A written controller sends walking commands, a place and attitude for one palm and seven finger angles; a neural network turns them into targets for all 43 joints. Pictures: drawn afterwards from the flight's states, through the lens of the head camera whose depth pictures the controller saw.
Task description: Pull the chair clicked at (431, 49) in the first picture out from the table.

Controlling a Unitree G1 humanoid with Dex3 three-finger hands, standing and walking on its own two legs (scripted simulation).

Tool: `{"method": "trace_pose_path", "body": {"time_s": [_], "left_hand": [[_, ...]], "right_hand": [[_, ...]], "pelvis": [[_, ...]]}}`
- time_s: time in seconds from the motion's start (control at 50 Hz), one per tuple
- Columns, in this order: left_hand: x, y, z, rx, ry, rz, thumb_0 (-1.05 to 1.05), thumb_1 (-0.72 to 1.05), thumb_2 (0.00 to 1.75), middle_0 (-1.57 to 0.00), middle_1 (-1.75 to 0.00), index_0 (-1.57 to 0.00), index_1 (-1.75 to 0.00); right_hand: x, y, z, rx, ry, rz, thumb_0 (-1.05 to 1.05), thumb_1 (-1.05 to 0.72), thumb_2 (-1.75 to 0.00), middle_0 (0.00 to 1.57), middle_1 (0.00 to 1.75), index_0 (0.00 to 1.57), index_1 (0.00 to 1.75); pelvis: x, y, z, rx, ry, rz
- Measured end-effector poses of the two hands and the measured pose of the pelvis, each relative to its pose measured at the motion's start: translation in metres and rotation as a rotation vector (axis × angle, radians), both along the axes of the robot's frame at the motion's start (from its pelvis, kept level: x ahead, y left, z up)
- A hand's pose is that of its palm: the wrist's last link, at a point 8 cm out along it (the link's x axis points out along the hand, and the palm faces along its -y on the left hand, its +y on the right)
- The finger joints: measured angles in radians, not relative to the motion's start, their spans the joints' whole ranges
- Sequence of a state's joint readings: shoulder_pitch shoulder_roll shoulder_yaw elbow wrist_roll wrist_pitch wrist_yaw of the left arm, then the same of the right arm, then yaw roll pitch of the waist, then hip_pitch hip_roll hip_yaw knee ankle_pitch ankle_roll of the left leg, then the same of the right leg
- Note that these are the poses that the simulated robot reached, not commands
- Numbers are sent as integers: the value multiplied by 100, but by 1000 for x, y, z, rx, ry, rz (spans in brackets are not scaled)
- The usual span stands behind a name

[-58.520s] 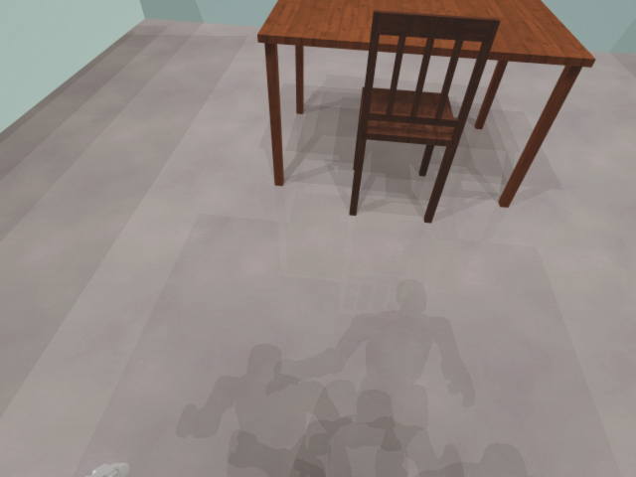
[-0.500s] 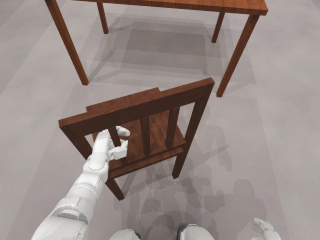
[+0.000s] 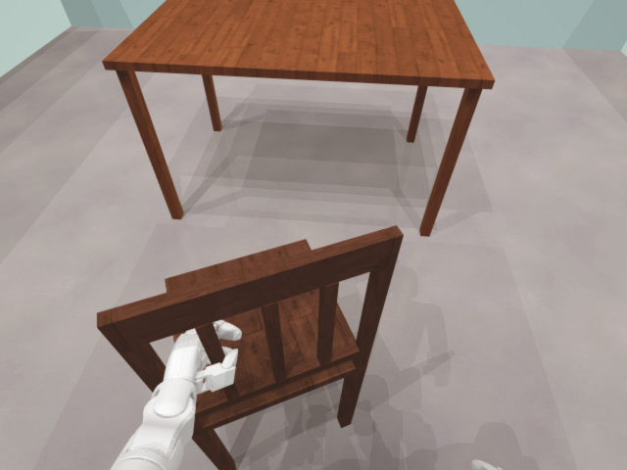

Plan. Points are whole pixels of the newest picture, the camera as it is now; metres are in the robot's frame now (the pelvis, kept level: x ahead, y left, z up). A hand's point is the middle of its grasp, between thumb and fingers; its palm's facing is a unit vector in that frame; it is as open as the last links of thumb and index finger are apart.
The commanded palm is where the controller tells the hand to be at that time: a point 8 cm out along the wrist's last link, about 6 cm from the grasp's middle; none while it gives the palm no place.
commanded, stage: stop walking, hand still on the chair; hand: left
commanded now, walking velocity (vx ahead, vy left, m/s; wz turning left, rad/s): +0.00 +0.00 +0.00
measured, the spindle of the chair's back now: (274, 343) +0.33 +0.08 -0.10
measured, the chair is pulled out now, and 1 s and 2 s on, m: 0.74 0.74 0.74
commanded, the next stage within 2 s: open the thumb and straighten the fingers in 0.76 s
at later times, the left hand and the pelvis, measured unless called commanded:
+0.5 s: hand (227, 367) +0.27 +0.14 -0.06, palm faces +0.08 -0.98 -0.17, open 5.5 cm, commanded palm +0.25 +0.19 -0.04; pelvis +0.05 -0.01 +0.01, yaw +0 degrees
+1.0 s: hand (225, 364) +0.27 +0.14 -0.06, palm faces +0.07 -0.99 -0.15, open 5.9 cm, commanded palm +0.24 +0.19 -0.04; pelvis +0.04 -0.01 +0.00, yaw +0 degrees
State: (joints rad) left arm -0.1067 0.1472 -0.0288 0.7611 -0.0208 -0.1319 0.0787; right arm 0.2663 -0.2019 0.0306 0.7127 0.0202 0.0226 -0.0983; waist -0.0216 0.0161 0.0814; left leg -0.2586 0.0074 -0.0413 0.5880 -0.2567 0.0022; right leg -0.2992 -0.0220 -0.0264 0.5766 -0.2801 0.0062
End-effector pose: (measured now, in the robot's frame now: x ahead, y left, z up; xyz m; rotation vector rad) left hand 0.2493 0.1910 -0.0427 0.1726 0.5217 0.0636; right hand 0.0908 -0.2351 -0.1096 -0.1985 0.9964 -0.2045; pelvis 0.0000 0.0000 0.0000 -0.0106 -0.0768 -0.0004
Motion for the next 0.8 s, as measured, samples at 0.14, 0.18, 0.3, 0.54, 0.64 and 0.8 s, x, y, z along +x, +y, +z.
{"method": "trace_pose_path", "body": {"time_s": [0.14,0.18,0.3,0.54,0.64,0.8], "left_hand": [[-1,1,-1,10,-11,-1,2,63,80,-25,-119,-50,-144],[-1,1,0,8,-7,0,2,63,80,-25,-119,-50,-144],[-1,0,0,0,5,16,3,63,80,-24,-120,-50,-144],[-2,-2,2,-11,30,76,5,64,81,-23,-118,-50,-144],[-2,-3,2,-13,35,86,6,64,81,-23,-118,-50,-144],[-2,-3,2,-13,38,84,6,65,81,-23,-118,-50,-144]], "right_hand": [[29,-1,1,-6,-33,34,1,-91,-90,20,30,21,30],[39,0,5,-10,-49,31,1,-91,-90,20,30,20,30],[72,4,16,-3,-98,57,1,-91,-90,20,30,20,30],[121,-2,34,-4,-189,95,1,-91,-90,20,30,21,30],[120,-8,37,-19,-180,87,1,-91,-90,20,30,21,30],[101,-15,32,-30,-124,56,1,-91,-90,20,30,20,30]], "pelvis": [[16,0,0,2,14,10],[22,2,2,7,20,3],[38,0,8,13,41,-1],[50,-12,11,11,45,4],[51,-15,11,8,47,5],[49,-15,12,5,46,1]]}}
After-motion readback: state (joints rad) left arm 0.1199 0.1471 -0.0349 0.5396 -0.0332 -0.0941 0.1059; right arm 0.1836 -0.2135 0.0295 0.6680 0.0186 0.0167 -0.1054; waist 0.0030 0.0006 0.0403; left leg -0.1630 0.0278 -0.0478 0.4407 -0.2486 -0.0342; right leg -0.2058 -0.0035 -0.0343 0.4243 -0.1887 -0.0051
